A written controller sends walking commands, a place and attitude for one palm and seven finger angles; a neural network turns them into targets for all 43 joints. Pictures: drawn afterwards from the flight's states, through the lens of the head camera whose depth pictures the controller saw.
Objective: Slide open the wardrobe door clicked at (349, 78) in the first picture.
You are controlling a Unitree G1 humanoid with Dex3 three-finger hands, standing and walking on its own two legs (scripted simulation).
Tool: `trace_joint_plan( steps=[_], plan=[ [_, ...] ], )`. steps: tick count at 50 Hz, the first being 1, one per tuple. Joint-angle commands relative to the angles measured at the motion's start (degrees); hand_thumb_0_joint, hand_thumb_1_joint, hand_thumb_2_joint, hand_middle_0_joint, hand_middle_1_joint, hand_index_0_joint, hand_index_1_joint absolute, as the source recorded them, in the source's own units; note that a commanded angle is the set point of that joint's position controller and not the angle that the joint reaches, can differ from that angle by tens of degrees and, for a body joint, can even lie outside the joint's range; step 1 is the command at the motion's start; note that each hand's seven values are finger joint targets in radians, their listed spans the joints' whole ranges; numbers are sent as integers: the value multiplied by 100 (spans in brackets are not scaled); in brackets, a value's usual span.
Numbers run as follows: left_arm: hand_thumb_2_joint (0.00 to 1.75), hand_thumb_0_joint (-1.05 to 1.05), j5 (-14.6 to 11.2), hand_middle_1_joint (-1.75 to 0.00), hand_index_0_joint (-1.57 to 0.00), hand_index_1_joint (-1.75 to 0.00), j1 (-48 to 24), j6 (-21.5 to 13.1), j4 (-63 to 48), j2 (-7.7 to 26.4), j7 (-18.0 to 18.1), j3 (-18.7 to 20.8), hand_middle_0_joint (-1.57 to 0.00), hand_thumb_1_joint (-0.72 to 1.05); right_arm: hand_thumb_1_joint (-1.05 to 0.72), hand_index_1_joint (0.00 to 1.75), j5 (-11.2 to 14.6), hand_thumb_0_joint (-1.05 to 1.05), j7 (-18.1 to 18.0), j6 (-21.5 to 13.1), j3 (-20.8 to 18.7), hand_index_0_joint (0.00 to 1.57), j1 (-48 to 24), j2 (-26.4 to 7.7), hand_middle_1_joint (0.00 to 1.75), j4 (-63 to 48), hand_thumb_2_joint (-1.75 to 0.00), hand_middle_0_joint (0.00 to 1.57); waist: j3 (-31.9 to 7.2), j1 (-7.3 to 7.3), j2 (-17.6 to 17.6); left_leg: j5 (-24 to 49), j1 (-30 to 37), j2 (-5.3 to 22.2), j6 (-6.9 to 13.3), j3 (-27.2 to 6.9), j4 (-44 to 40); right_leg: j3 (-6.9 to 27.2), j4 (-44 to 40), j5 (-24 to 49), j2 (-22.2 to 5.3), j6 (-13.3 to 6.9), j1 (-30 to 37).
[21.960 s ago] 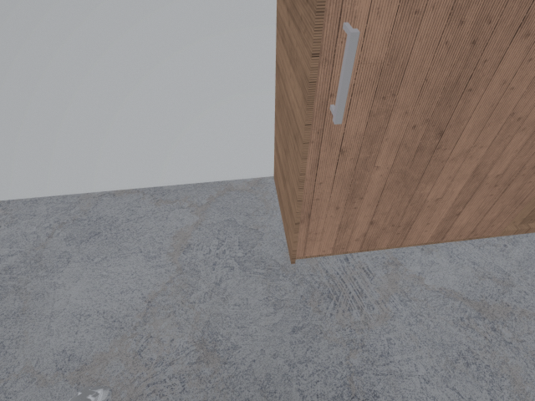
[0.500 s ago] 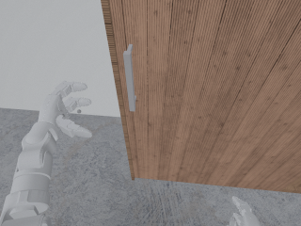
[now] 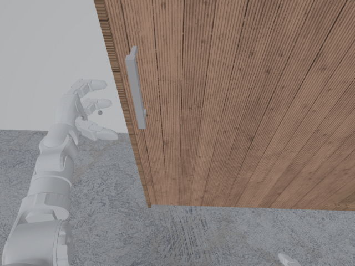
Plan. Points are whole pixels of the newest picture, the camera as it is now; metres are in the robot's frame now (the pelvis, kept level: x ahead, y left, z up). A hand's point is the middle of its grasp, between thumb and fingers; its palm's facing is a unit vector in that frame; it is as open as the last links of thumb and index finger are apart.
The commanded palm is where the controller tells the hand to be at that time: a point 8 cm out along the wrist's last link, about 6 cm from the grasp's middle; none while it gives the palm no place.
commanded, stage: move the hooked fingers beside the handle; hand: left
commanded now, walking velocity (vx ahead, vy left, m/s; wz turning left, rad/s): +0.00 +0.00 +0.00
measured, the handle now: (138, 91) +0.51 +0.11 +0.12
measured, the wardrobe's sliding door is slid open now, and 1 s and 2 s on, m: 0.00 0.00 0.00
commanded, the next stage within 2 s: feel for the door with the fingertips in 1.04 s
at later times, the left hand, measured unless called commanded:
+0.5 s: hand (108, 106) +0.44 +0.17 +0.13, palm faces +0.02 -1.00 -0.01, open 14.0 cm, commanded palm +0.41 +0.22 +0.13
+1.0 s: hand (107, 106) +0.44 +0.17 +0.13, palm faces +0.02 -1.00 -0.02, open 14.0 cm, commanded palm +0.42 +0.22 +0.13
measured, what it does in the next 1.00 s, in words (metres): stands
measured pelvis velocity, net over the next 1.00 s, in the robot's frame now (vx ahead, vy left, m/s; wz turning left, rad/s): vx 0.00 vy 0.00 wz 0.00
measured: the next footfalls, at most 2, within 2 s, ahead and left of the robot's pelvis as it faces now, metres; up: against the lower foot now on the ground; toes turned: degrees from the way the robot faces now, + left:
none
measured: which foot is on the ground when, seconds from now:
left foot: down 0.00-1.00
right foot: down 0.00-1.00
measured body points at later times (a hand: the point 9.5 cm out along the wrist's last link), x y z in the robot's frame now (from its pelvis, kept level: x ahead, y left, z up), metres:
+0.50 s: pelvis +0.00 +0.00 +0.00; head +0.03 -0.01 +0.44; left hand +0.44 +0.23 +0.13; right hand +0.07 -0.27 -0.12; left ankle +0.04 +0.11 -0.72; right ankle -0.03 -0.09 -0.72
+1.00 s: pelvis +0.00 +0.00 -0.01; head +0.02 -0.01 +0.44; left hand +0.43 +0.23 +0.14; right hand +0.08 -0.27 -0.12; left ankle +0.04 +0.11 -0.72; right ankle -0.03 -0.09 -0.72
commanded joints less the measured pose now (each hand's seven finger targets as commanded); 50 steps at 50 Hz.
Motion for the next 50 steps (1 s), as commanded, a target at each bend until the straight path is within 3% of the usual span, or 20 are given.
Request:
trace_joint_plan(
  steps=[1,2,11,16,17,18,21,22,24,26,27,29,30,33,36,38,40,42,47,50],
  plan=[
    [30,0,-67,-120,-30,-120,-2674,-504,-935,1336,71,330,-30,-50,-90,30,-11,0,-45,-223,-298,20,-45,-818,30,-652,-90,20,-1675,-24,-46,1155,1536,1,45,-299,-139,245,-495,2103,-59,195,-269],
    [30,0,-33,-120,-30,-120,-2680,-533,-823,1519,93,464,-30,-50,-90,30,-26,0,-41,-205,-304,20,6,-858,30,-633,-90,20,-1689,-14,-159,1170,1465,-16,68,-282,-107,264,-477,2151,-63,205,-213],
    [30,0,64,-120,-30,-120,-3501,-780,-371,1327,103,238,-30,-50,-90,30,-29,0,36,-144,-339,20,224,-835,30,-582,-90,20,-1984,-168,-9,1204,1428,-23,59,-280,28,290,-336,2307,-55,208,-358],
    [30,0,81,-120,-30,-120,-3098,-817,-191,1329,112,344,-30,-50,-90,30,-32,0,88,-117,-365,20,263,-839,30,-650,-90,20,-2064,-65,59,1250,1364,-37,64,-241,76,312,-299,2435,-47,214,-299],
    [30,0,82,-120,-30,-120,-2976,-824,-145,1487,131,492,-30,-50,-90,30,-49,0,85,-99,-373,20,308,-877,30,-650,-90,20,-2062,-51,-239,1233,1246,-44,91,-252,86,303,-292,2459,-41,234,-196],
    [30,0,80,-120,-30,-120,-2938,-813,-168,1472,125,476,-30,-50,-90,30,-33,0,88,-84,-366,20,272,-866,30,-677,-90,20,-2002,-44,-238,1210,1185,-35,92,-238,46,319,-301,2517,-53,241,-187],
    [30,0,77,-120,-30,-120,-3087,-802,-302,1351,122,348,-30,-50,-90,30,-11,0,92,-57,-355,20,231,-835,30,-715,-90,20,-1840,-108,-96,1039,1154,-48,96,-201,47,340,-348,2354,-42,247,-297],
    [30,0,101,-120,-30,-120,-3209,-859,-413,1542,150,462,-30,-50,-90,30,-25,0,76,-46,-375,20,277,-873,30,-697,-90,20,-1914,-110,-210,1059,1185,-36,109,-221,72,328,-332,2306,-33,247,-262],
    [30,0,107,-120,-30,-120,-3330,-939,-754,1312,171,251,-30,-50,-90,30,-13,0,78,-54,-375,20,211,-817,30,-726,-90,20,-2140,-109,237,1186,1511,-31,82,-243,66,310,-317,2278,-13,200,-357],
    [30,0,71,-120,-30,-120,-3374,-941,-635,1128,188,110,-30,-50,-90,30,-3,0,67,-76,-369,20,216,-806,30,-672,-90,20,-1969,-184,121,1081,1557,-7,72,-277,66,256,-366,2047,30,193,-547],
    [30,0,68,-120,-30,-120,-3421,-946,-553,1236,212,191,-30,-50,-90,30,-14,0,52,-76,-366,20,253,-838,30,-625,-90,20,-1880,-189,-26,1040,1470,-5,90,-286,72,254,-385,1991,32,200,-535],
    [30,0,81,-120,-30,-120,-3519,-940,-566,1230,235,179,-30,-50,-90,30,-8,0,47,-87,-369,20,215,-827,30,-606,-90,20,-1993,-171,165,1020,1531,-12,71,-302,49,266,-369,1986,11,189,-549],
    [30,0,94,-120,-30,-120,-3540,-921,-525,1027,234,4,-30,-50,-90,30,-3,0,55,-98,-361,20,196,-802,30,-598,-90,20,-1964,-210,208,1040,1613,-14,65,-306,54,237,-370,1954,23,181,-630],
    [30,0,114,-120,-30,-120,-3320,-867,-377,922,308,-15,-30,-50,-90,30,-14,0,81,-108,-357,20,203,-810,30,-609,-90,20,-1986,-163,71,1079,1596,-15,60,-348,45,183,-348,1909,33,167,-633],
    [30,0,112,-120,-30,-120,-3363,-802,25,1284,364,315,-30,-50,-90,30,-22,0,67,-62,-325,20,209,-832,30,-580,-90,20,-1669,-161,-257,783,1185,-30,85,-301,10,265,-421,1804,-2,207,-572],
    [30,0,158,-120,-30,-120,-3436,-883,-38,1478,373,439,-30,-50,-90,30,-40,0,69,-51,-318,20,189,-835,30,-623,-90,20,-1773,-118,-191,753,1113,-40,95,-274,15,327,-399,1831,-33,220,-472],
    [30,0,187,-120,-30,-120,-3563,-995,-224,1392,332,309,-30,-50,-90,30,-39,0,81,-57,-307,20,172,-804,30,-676,-90,20,-1923,-136,49,867,1252,-44,84,-262,44,330,-345,1967,-25,198,-444],
    [30,0,179,-120,-30,-120,-3372,-1069,-301,1384,291,324,-30,-50,-90,30,-47,0,85,-64,-328,20,197,-822,30,-715,-90,20,-2081,-98,20,1052,1374,-43,86,-268,94,301,-291,2119,6,185,-382],
    [30,0,71,-120,-30,-120,-3242,-931,-129,1203,149,180,-30,-50,-90,30,-3,0,68,-56,-337,20,205,-843,30,-712,-90,20,-1884,-141,-91,930,1294,-34,91,-284,73,270,-357,1993,15,199,-474],
    [30,0,52,-120,-30,-120,-3693,-886,-108,984,173,-61,-30,-50,-90,30,30,0,57,-66,-318,20,166,-810,30,-646,-90,20,-1599,-288,27,675,1289,-19,88,-311,60,265,-433,1645,16,199,-801]
  ],
)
